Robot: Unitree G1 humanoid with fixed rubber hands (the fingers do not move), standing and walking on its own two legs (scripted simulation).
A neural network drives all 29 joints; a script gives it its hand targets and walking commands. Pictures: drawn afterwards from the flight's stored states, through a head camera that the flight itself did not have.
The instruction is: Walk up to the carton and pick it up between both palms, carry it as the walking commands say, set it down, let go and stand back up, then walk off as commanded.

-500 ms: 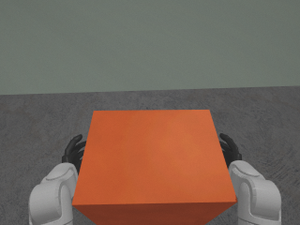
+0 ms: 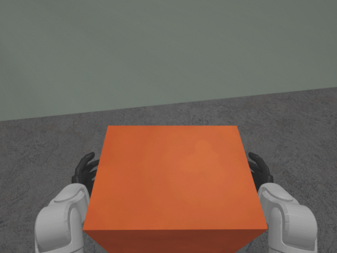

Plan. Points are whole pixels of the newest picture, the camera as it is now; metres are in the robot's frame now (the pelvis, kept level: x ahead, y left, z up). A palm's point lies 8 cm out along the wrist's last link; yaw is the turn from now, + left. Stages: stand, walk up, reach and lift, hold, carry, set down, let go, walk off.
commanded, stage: carry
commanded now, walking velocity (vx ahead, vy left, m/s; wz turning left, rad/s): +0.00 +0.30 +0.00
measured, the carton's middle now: (172, 198) +0.26 +0.00 +0.00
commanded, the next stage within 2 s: none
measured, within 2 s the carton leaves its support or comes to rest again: neither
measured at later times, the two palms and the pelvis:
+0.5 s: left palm (5, 216) +0.21 +0.34 +0.06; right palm (187, 239) +0.16 -0.03 +0.04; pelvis -0.06 +0.18 -0.02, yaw -8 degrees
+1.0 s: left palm out of the picture +0.12 +0.58 +0.04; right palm out of the picture +0.13 +0.21 +0.07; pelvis -0.12 +0.38 -0.01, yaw -2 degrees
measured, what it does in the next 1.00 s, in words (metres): steps to the left: left foot, then right foot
